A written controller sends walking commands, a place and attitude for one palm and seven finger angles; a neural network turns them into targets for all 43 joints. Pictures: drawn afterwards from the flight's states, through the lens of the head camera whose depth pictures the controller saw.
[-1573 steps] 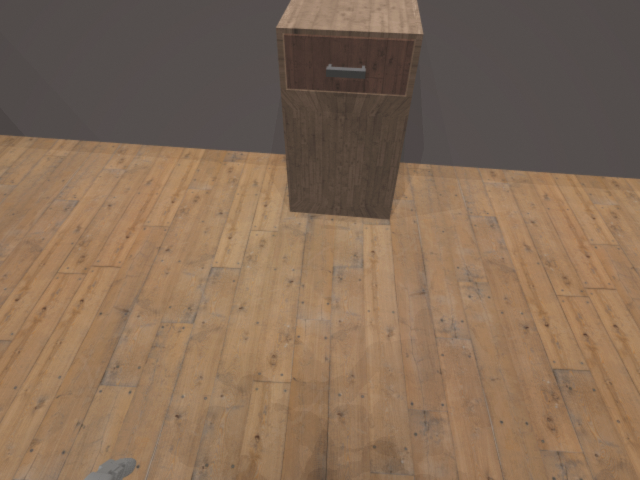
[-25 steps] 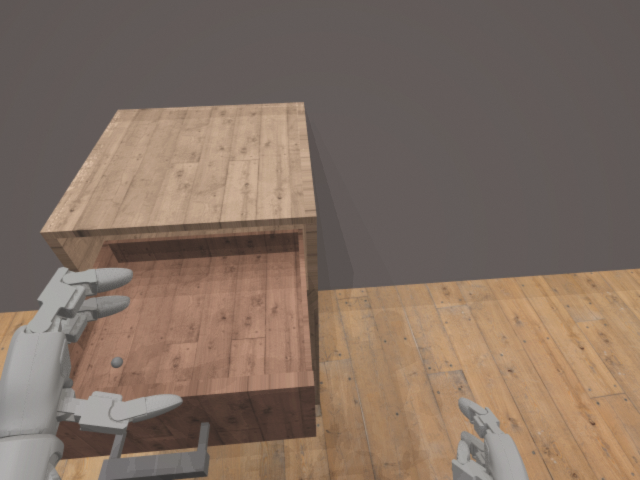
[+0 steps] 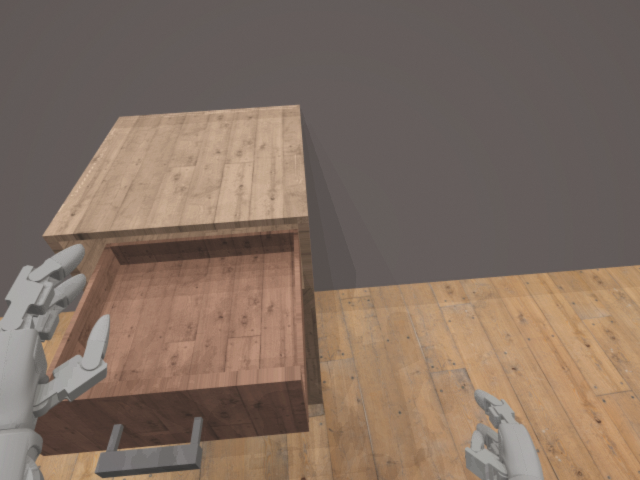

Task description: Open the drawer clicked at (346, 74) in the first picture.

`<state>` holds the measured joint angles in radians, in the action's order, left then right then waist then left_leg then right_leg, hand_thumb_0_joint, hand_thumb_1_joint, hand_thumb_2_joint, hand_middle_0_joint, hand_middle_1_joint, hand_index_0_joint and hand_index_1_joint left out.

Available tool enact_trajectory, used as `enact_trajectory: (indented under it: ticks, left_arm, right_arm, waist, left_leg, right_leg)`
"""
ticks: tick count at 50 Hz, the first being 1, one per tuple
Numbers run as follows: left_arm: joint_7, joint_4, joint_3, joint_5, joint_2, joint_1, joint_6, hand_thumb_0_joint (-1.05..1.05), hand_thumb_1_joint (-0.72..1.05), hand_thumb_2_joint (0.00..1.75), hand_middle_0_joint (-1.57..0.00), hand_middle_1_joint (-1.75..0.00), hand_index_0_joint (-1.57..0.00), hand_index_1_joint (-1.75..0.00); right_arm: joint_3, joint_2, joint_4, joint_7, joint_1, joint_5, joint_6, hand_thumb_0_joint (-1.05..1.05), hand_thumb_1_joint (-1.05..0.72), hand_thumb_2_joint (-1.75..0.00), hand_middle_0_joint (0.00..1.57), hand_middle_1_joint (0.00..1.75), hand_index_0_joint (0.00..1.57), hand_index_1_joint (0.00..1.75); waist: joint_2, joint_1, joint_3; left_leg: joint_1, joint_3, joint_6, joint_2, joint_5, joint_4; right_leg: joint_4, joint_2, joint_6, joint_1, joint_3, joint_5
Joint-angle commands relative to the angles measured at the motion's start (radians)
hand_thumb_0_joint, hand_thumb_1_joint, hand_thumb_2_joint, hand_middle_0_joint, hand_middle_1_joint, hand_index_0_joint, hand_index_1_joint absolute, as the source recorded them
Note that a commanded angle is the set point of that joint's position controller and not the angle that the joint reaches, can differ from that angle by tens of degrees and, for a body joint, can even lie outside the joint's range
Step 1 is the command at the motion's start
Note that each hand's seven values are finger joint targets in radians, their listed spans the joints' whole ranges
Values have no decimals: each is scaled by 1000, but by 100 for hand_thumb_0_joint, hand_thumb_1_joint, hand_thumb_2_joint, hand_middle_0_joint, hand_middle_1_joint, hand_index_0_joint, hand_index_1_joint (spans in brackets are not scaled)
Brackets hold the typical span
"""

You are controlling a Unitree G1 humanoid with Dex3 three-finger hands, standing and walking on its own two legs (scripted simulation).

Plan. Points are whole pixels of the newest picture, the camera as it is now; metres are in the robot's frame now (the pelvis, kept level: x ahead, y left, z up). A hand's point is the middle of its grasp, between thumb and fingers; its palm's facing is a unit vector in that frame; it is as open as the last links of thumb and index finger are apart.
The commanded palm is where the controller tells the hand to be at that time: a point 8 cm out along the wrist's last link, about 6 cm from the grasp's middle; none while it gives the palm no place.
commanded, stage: draw the hand back to the body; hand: left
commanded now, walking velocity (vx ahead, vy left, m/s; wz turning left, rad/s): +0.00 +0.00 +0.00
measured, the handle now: (154, 444) +0.18 +0.26 -0.08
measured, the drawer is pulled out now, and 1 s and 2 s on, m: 0.29 0.29 0.29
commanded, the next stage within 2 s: step back with the hand held close in 0.18 s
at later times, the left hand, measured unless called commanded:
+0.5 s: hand (94, 360) +0.18 +0.23 +0.15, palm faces +0.33 -0.82 -0.47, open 7.4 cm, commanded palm +0.11 +0.28 +0.17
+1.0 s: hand (23, 415) +0.13 +0.27 +0.15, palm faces +0.33 -0.80 -0.51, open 7.4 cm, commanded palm +0.07 +0.31 +0.17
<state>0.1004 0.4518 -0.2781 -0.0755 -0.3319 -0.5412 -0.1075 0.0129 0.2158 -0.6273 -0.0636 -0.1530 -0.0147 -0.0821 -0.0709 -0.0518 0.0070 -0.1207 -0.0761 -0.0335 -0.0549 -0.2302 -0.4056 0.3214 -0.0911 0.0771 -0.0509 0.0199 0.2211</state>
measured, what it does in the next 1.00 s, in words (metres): shifts its weight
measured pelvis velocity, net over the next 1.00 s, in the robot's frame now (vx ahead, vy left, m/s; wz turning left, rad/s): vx -0.06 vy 0.03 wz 0.00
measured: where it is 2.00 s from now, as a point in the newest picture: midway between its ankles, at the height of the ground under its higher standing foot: outside the picture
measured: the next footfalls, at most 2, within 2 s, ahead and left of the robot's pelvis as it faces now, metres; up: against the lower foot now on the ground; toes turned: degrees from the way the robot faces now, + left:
right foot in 1.72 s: -0.36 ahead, -0.10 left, +0.00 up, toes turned +6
left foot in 1.96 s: -0.30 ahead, +0.12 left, +0.00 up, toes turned +0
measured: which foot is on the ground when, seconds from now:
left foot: down 0.00-1.00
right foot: down 0.00-1.00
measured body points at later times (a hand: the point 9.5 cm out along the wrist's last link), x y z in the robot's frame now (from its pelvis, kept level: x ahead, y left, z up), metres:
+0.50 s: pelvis -0.01 +0.00 +0.00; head +0.01 -0.02 +0.45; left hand +0.16 +0.28 +0.18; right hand +0.18 -0.23 -0.09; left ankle -0.01 +0.10 -0.74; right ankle -0.03 -0.07 -0.74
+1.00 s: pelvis -0.06 +0.03 -0.01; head -0.04 +0.05 +0.43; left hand +0.10 +0.31 +0.18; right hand +0.13 -0.20 -0.08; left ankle -0.01 +0.10 -0.74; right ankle -0.06 -0.07 -0.74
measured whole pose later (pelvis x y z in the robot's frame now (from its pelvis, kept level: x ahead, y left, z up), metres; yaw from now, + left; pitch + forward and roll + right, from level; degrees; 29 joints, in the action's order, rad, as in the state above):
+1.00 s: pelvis -0.06 +0.03 -0.01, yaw +0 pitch +3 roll -1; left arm 0.13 0.65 -0.40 -0.02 -0.41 -0.66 -0.18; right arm 0.00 0.19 -0.52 -0.06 -0.16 0.00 -0.05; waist 0.02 0.00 0.00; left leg -0.41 -0.04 -0.08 -0.10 -0.18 -0.55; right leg 0.58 -0.05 0.01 -0.34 -0.01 0.29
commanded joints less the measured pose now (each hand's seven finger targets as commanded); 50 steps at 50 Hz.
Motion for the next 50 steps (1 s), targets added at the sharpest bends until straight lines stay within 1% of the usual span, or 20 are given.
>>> enact_trajectory:
  ticks: [1,3,7,11,12,14,15,16,17,21,23,26,31,34,36,37,39,45,47,50]
  left_arm:
    - [12,207,-112,-6,-168,48,-62,0,90,90,-20,-30,-20,-30]
    - [12,194,-115,-4,-170,52,-62,0,90,90,-20,-30,-20,-30]
    - [11,231,-118,-2,-184,80,-62,0,90,90,-20,-30,-20,-30]
    - [10,196,-112,-5,-170,58,-61,0,90,90,-20,-30,-20,-30]
    - [8,199,-107,-3,-168,67,-60,0,90,90,-20,-30,-20,-30]
    - [9,180,-105,-6,-164,65,-63,0,90,90,-20,-30,-20,-30]
    - [23,329,-259,-1,-313,211,-114,0,90,90,-20,-30,-20,-30]
    - [16,223,-212,6,-234,104,-125,0,90,90,-20,-30,-20,-30]
    - [12,248,-203,9,-235,103,-132,0,90,90,-20,-30,-20,-30]
    - [6,215,-152,19,-154,-61,-128,0,90,90,-20,-30,-20,-30]
    - [9,244,-172,18,-178,-87,-126,0,90,90,-20,-30,-20,-30]
    - [14,290,-189,17,-194,-115,-126,0,90,90,-20,-30,-20,-30]
    - [25,322,-220,10,-221,-134,-121,0,90,90,-20,-30,-20,-30]
    - [28,351,-214,12,-225,-136,-122,0,90,90,-20,-30,-20,-30]
    - [32,359,-208,15,-220,-137,-122,0,90,90,-20,-30,-20,-30]
    - [32,374,-208,18,-225,-137,-124,0,90,90,-20,-30,-20,-30]
    - [35,385,-211,22,-225,-136,-130,0,90,90,-20,-30,-20,-30]
    - [45,399,-232,46,-212,-123,-135,0,90,90,-20,-30,-20,-30]
    - [47,422,-239,57,-217,-104,-134,0,90,90,-20,-30,-20,-30]
    - [44,405,-232,59,-197,-102,-134,0,90,90,-20,-30,-20,-30]
  right_arm:
    - [-33,93,175,-5,142,5,-49,0,-90,-90,20,30,20,30]
    - [-30,90,169,-6,144,6,-48,0,-90,-90,20,30,20,30]
    - [-29,89,178,-6,146,5,-52,0,-90,-90,20,30,20,30]
    - [-30,88,173,-7,146,6,-50,0,-90,-90,20,30,20,30]
    - [-30,88,174,-6,145,5,-51,0,-90,-90,20,30,20,30]
    - [-31,89,171,-7,146,5,-51,0,-90,-90,20,30,20,30]
    - [-28,110,220,1,129,-15,-40,0,-90,-90,20,30,20,30]
    - [-32,96,185,2,121,0,-30,0,-90,-90,20,30,20,30]
    - [-34,101,202,9,131,0,-24,0,-90,-90,20,30,20,30]
    - [-59,117,195,14,116,-3,0,0,-90,-90,20,30,20,30]
    - [-69,117,209,11,125,-10,9,0,-90,-90,20,30,20,30]
    - [-80,118,216,8,117,-12,26,0,-90,-90,20,30,20,30]
    - [-89,113,226,-5,120,-16,39,0,-90,-90,20,30,20,30]
    - [-89,117,230,-11,111,-14,35,0,-90,-90,20,30,20,30]
    - [-89,121,229,-10,107,-13,32,0,-90,-90,20,30,20,30]
    - [-87,125,231,-10,107,-11,29,0,-90,-90,20,30,20,30]
    - [-86,127,235,-9,101,-11,21,0,-90,-90,20,30,20,30]
    - [-76,139,256,-8,95,9,-5,0,-90,-90,20,30,20,30]
    - [-75,144,261,-9,88,14,-18,0,-90,-90,20,30,20,30]
    - [-73,141,253,-5,70,16,-33,0,-90,-90,20,30,20,30]
  waist:
    - [58,-2,65]
    - [16,-2,51]
    - [8,0,60]
    - [52,1,50]
    - [17,2,41]
    - [32,2,30]
    - [18,13,-82]
    - [86,22,-56]
    - [77,20,-56]
    - [60,34,110]
    - [33,36,166]
    - [84,42,203]
    - [102,48,193]
    - [50,51,181]
    - [39,51,166]
    - [-8,54,167]
    - [0,52,158]
    - [-73,46,92]
    - [-86,48,89]
    - [-16,51,63]
  left_leg:
    - [59,20,0,64,220,36]
    - [60,25,3,57,209,37]
    - [65,25,4,58,217,37]
    - [63,26,-2,59,204,38]
    - [64,27,2,55,200,39]
    - [60,27,-1,55,176,43]
    - [-23,-23,-20,56,109,-4]
    - [-25,-40,-22,55,102,-28]
    - [-30,-40,-20,52,107,-24]
    - [1,-13,-23,60,206,-58]
    - [4,-6,-19,71,272,-51]
    - [-21,-14,-17,81,319,-62]
    - [-64,-40,-13,97,351,-75]
    - [-73,-61,-14,114,361,-58]
    - [-109,-79,-17,125,314,-45]
    - [-118,-88,-19,134,306,-25]
    - [-184,-114,-28,159,231,11]
    - [-533,-212,-83,241,-185,165]
    - [-590,-230,-95,256,-267,185]
    - [-590,-222,-105,256,-296,137]
  right_leg:
    - [-70,108,-53,-51,-28,-193]
    - [-84,107,-52,-60,-30,-180]
    - [-90,108,-53,-55,-37,-187]
    - [-92,110,-59,-59,-37,-179]
    - [-101,108,-56,-65,-41,-166]
    - [-108,110,-60,-72,-42,-137]
    - [-155,154,-74,-216,-143,-148]
    - [-152,167,-64,-212,-129,-132]
    - [-151,172,-64,-215,-133,-147]
    - [-73,182,-86,-155,-98,-287]
    - [-33,183,-92,-125,-87,-348]
    - [1,178,-89,-108,-62,-376]
    - [36,180,-67,-129,-63,-359]
    - [55,168,-61,-157,-56,-297]
    - [62,158,-60,-160,-54,-237]
    - [74,153,-61,-161,-53,-219]
    - [108,131,-67,-135,-46,-151]
    - [306,73,-78,28,-48,22]
    - [353,64,-79,58,-50,37]
    - [320,65,-80,32,-51,57]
